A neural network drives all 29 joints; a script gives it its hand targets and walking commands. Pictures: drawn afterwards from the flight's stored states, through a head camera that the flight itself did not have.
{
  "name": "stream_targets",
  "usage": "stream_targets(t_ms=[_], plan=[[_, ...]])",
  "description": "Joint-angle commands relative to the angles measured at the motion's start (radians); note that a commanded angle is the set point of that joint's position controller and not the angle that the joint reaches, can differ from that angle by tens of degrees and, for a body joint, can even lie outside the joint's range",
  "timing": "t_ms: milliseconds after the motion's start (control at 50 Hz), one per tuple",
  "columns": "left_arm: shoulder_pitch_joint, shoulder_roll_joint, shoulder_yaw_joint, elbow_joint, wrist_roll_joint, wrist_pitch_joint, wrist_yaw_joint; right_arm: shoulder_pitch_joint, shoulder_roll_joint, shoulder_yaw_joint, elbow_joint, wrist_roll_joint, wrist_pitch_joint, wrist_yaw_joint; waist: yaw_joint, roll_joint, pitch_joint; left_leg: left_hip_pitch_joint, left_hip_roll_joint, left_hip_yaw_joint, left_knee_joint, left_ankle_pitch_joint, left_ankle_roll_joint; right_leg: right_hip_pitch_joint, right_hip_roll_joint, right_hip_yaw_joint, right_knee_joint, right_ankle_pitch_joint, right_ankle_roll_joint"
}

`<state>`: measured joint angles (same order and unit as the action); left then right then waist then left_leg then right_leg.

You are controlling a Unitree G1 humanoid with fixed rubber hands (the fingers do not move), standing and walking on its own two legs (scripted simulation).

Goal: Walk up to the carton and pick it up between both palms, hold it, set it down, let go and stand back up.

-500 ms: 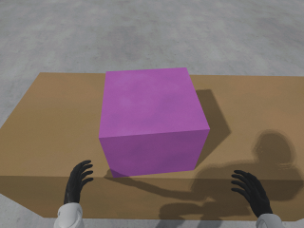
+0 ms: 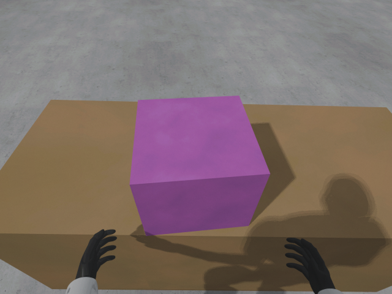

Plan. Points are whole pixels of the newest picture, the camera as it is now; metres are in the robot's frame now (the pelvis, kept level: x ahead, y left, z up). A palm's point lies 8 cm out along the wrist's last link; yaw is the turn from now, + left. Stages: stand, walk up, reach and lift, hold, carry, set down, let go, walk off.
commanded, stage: set down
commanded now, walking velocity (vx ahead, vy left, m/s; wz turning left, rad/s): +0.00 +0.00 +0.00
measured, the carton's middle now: (193, 163) +0.45 +0.04 -0.04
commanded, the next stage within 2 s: let go in 0.86 s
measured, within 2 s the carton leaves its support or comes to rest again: neither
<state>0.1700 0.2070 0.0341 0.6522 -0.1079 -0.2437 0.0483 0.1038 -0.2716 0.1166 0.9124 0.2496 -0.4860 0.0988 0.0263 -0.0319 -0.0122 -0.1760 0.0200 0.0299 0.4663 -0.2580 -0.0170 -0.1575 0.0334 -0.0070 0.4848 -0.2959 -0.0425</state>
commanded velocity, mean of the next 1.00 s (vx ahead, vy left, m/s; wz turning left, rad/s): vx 0.00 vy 0.00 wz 0.00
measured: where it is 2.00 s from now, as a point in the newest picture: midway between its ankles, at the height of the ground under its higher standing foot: outside the picture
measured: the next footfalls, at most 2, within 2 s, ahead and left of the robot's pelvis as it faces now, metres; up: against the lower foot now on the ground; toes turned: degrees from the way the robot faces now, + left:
none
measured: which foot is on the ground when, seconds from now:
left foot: down 0.00-1.00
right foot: down 0.00-1.00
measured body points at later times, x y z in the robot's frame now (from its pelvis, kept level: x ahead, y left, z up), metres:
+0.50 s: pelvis +0.01 +0.01 +0.01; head +0.00 +0.03 +0.46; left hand +0.17 +0.25 -0.08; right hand +0.18 -0.21 -0.08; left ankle +0.00 +0.13 -0.74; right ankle -0.02 -0.09 -0.74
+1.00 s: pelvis +0.00 +0.01 +0.01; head -0.01 +0.02 +0.46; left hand +0.18 +0.24 -0.08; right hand +0.17 -0.22 -0.08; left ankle +0.00 +0.13 -0.74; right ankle -0.02 -0.09 -0.74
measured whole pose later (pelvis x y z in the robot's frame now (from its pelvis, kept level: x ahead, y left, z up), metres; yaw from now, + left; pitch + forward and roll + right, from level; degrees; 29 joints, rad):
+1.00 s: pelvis +0.00 +0.01 +0.01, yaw -1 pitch -5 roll +0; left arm 0.18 0.20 0.01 0.54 0.02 0.13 0.00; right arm 0.17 -0.19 -0.02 0.76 -0.01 -0.20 0.02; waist 0.01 -0.01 0.06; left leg -0.07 0.02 0.04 0.38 -0.23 0.00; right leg -0.03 0.03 0.00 0.36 -0.24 -0.02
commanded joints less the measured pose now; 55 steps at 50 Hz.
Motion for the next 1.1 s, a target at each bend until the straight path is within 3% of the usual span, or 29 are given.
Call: stream_targets(t_ms=[0,360,560,740,880,900,1080], plan=[[-0.087,0.084,0.022,-0.123,0.017,0.035,-0.005,-0.094,-0.111,-0.063,-0.121,-0.055,0.033,-0.015,-0.005,0.006,-0.013,0.110,-0.023,0.016,-0.080,0.172,0.001,-0.079,-0.035,0.033,-0.159,0.179,0.017],[0.004,0.075,0.022,-0.233,0.099,0.228,-0.021,-0.003,-0.039,-0.132,-0.213,-0.190,0.180,-0.054,-0.004,0.044,0.012,0.210,-0.013,0.016,-0.112,0.331,-0.009,-0.009,-0.019,0.006,-0.220,0.273,0.013],[-0.029,0.087,0.000,-0.251,0.102,0.321,-0.029,-0.009,-0.025,-0.163,-0.242,-0.237,0.246,-0.063,-0.012,0.045,0.009,0.211,-0.005,0.017,-0.110,0.304,-0.009,-0.024,-0.018,-0.009,-0.215,0.241,0.020],[-0.037,0.087,0.003,-0.233,0.114,0.341,-0.043,0.007,-0.029,-0.167,-0.240,-0.250,0.250,-0.075,-0.014,0.045,-0.012,0.227,-0.007,0.020,-0.089,0.363,-0.018,-0.007,-0.013,-0.013,-0.198,0.322,0.030],[-0.057,0.081,0.002,-0.229,0.117,0.347,-0.042,-0.003,-0.034,-0.172,-0.262,-0.258,0.256,-0.075,-0.013,0.037,0.004,0.202,-0.008,0.026,-0.095,0.314,-0.015,-0.010,-0.016,-0.010,-0.194,0.290,0.029],[-0.024,0.079,0.022,-0.185,0.134,0.355,-0.047,0.014,-0.021,-0.143,-0.258,-0.245,0.265,-0.077,-0.011,0.027,0.048,0.221,-0.019,0.020,-0.101,0.342,-0.012,-0.025,-0.016,-0.014,-0.217,0.290,0.024],[-0.078,0.090,-0.001,-0.225,0.116,0.343,-0.032,-0.011,-0.020,-0.176,-0.274,-0.266,0.275,-0.070,-0.026,0.035,0.013,0.224,-0.004,0.029,-0.107,0.259,-0.005,-0.052,-0.024,-0.008,-0.206,0.218,0.020]])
